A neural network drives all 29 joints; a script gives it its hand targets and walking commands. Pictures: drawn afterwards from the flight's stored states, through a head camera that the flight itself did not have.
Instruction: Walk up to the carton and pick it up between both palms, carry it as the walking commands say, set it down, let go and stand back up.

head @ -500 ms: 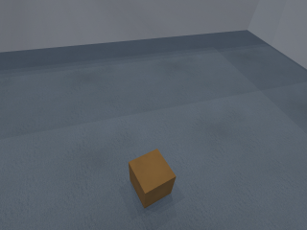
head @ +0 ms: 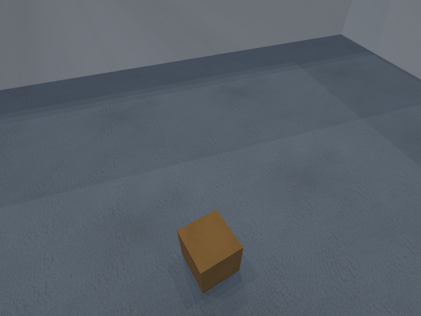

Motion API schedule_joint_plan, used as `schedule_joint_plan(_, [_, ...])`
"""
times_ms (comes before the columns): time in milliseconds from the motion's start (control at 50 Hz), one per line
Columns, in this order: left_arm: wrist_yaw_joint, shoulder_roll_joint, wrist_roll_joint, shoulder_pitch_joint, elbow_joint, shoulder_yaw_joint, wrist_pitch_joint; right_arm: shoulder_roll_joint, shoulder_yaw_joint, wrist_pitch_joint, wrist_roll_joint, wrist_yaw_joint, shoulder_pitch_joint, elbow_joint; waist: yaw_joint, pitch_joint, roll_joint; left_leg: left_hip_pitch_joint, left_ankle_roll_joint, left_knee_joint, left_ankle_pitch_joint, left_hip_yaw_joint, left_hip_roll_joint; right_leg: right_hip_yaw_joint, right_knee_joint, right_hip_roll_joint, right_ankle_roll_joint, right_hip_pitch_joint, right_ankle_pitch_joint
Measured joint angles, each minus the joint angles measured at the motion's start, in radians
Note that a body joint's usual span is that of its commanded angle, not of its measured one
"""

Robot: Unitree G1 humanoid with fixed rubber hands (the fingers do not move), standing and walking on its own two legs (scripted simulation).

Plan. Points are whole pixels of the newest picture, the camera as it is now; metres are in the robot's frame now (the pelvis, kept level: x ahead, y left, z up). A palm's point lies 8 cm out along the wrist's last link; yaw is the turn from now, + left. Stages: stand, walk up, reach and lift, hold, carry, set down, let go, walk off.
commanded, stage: walk up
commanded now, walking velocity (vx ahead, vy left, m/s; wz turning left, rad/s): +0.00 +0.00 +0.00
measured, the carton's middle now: (209, 251) +0.54 +0.02 -0.66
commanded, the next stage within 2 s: none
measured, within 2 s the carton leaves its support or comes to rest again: neither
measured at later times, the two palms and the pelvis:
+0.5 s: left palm out of the picture -0.01 +0.19 -0.15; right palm out of the picture +0.00 -0.23 -0.15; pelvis +0.02 -0.02 +0.00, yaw +0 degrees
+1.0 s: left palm out of the picture -0.02 +0.10 -0.12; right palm (388, 283) +0.23 -0.37 -0.12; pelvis +0.09 -0.12 +0.00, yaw +14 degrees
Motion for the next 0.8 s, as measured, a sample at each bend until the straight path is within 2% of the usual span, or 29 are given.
schedule_joint_plan(560, [0.012,-0.008,0.001,0.025,-0.021,0.018,-0.003,0.021,-0.004,0.008,-0.002,-0.015,0.026,0.014,-0.006,-0.009,0.0,-0.006,-0.032,0.034,-0.042,-0.015,0.028,-0.013,0.025,0.027,-0.032,0.002,-0.044])
schedule_joint_plan(580, [0.005,-0.003,0.006,0.028,-0.042,0.025,0.007,0.02,-0.011,0.011,-0.009,-0.018,0.033,0.001,-0.013,-0.015,-0.004,-0.027,-0.03,0.054,-0.05,-0.022,0.026,-0.03,0.065,0.018,-0.025,-0.025,-0.073])
schedule_joint_plan(620, [-0.017,0.027,0.019,0.022,-0.095,0.042,0.033,0.014,-0.033,0.017,-0.023,-0.033,0.064,-0.019,-0.027,-0.028,-0.008,-0.069,-0.024,0.085,-0.064,-0.046,0.032,-0.044,0.295,0.012,0.012,-0.135,-0.175])
schedule_joint_plan(660, [-0.028,0.065,0.024,0.002,-0.149,0.056,0.044,-0.004,-0.046,0.024,-0.031,-0.047,0.104,-0.023,-0.041,-0.038,-0.008,-0.092,-0.027,0.08,-0.059,-0.081,0.046,-0.029,0.526,0.013,0.034,-0.25,-0.175])
schedule_joint_plan(680, [-0.033,0.082,0.024,-0.009,-0.178,0.06,0.044,-0.015,-0.05,0.026,-0.032,-0.048,0.12,-0.022,-0.046,-0.04,-0.005,-0.097,-0.037,0.07,-0.051,-0.101,0.055,-0.022,0.575,0.008,0.041,-0.285,-0.165])
schedule_joint_plan(740, [-0.046,0.115,0.018,-0.037,-0.255,0.062,0.046,-0.056,-0.061,0.029,-0.033,-0.043,0.149,-0.03,-0.055,-0.04,0.009,-0.103,-0.07,0.043,-0.031,-0.155,0.082,-0.004,0.495,-0.019,0.058,-0.302,-0.169])
schedule_joint_plan(800, [-0.056,0.132,0.009,-0.047,-0.288,0.054,0.038,-0.094,-0.072,0.039,-0.025,-0.025,0.158,-0.061,-0.053,-0.033,0.017,-0.116,-0.095,0.075,-0.072,-0.197,0.1,-0.018,0.229,-0.044,0.063,-0.202,-0.155])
